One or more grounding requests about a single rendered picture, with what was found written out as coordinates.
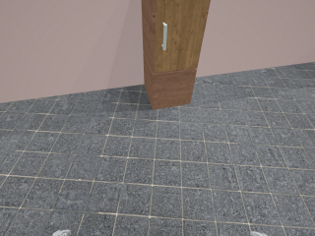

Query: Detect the cupboard door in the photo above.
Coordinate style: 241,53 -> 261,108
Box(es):
156,0 -> 209,73

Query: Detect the handle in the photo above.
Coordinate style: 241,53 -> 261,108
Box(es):
162,23 -> 167,50

